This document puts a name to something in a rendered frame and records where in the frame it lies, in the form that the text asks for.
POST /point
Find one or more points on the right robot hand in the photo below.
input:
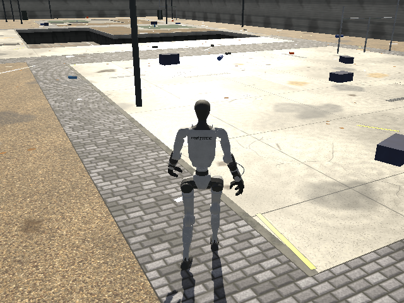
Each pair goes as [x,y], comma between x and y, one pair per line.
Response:
[240,186]

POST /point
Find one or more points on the humanoid robot head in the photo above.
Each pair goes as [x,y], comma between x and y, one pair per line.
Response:
[202,109]

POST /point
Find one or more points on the left robot forearm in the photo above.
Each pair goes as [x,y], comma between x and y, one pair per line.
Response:
[172,162]

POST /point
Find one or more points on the robot right upper arm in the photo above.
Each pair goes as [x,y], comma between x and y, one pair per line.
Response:
[225,144]

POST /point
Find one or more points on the left robot hand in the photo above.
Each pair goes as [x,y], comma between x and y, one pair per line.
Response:
[174,174]

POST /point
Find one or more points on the right robot forearm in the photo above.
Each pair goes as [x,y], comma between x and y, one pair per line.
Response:
[234,170]

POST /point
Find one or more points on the robot left upper arm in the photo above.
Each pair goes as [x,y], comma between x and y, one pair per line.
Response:
[182,133]

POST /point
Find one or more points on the humanoid robot torso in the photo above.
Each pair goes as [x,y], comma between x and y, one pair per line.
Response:
[201,150]

